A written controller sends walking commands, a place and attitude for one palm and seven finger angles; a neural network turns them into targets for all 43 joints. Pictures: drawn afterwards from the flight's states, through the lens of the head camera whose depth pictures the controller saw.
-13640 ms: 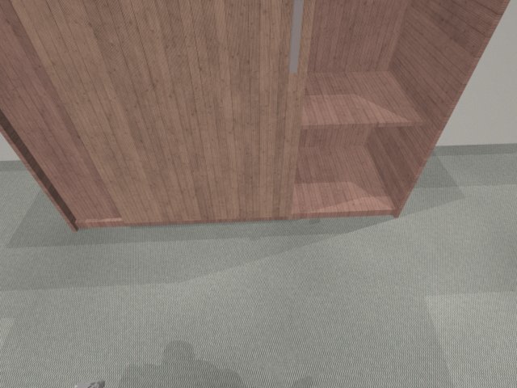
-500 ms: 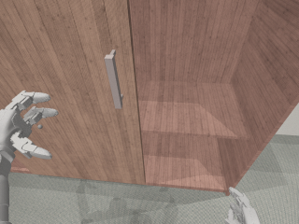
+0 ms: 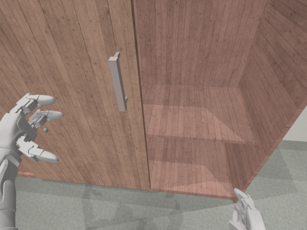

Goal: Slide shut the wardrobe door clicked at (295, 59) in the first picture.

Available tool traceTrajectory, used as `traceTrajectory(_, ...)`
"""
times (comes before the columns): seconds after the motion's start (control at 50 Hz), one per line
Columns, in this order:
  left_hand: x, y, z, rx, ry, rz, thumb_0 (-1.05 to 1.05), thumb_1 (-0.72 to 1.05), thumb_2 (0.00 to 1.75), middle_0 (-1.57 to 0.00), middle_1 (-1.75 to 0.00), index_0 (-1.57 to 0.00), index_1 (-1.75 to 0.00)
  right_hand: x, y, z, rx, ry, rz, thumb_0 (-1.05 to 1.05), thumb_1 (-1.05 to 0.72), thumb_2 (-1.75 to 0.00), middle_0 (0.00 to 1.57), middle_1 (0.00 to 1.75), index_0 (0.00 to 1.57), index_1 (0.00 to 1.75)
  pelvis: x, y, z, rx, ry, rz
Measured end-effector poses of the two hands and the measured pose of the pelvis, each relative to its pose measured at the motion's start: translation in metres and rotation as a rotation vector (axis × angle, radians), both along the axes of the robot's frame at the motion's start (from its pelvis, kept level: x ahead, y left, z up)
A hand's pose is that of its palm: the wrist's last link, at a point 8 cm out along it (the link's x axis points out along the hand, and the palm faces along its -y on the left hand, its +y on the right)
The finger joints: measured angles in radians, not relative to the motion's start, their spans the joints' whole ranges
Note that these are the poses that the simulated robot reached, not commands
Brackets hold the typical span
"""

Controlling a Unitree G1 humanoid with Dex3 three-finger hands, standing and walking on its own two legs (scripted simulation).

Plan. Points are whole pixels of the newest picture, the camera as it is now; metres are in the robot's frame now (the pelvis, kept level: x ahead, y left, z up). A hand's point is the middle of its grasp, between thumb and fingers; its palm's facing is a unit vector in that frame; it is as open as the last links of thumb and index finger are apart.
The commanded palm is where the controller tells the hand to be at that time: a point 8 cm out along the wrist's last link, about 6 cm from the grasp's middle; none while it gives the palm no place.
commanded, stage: move the hooked fingers beside the handle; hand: left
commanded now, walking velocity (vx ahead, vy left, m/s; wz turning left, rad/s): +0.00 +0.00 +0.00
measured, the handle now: (120, 83) +0.51 +0.16 +0.14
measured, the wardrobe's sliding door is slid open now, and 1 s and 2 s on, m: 0.54 0.54 0.54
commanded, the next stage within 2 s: none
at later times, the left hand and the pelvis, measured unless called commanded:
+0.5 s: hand (70, 113) +0.34 +0.25 +0.17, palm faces +0.04 -1.00 -0.04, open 14.0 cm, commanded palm +0.32 +0.29 +0.16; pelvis +0.00 +0.00 +0.00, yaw -1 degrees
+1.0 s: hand (83, 101) +0.39 +0.24 +0.16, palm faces +0.02 -1.00 -0.02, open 14.0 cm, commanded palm +0.37 +0.28 +0.15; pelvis +0.01 +0.01 +0.00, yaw -1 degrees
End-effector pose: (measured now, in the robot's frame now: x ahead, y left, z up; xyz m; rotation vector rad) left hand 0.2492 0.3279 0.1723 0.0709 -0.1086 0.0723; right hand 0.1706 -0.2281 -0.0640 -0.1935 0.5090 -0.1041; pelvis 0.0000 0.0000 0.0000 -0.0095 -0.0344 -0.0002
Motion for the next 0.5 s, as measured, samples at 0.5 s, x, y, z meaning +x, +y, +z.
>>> traceTrajectory(0.5, 0.064, -0.028, -0.005, -0.026, 0.031, -0.033, -0.01, -0.5, 0.3, -0.3, -1.2, -0.31, -1.2, -0.027, -0.011, -0.014, -0.009, 0.1, -0.064, 0.01, -0.9, -0.9, 0.2, 0.3, 0.21, 0.3, 0.001, 0.002, 0.0, 0.007, 0.027, -0.015)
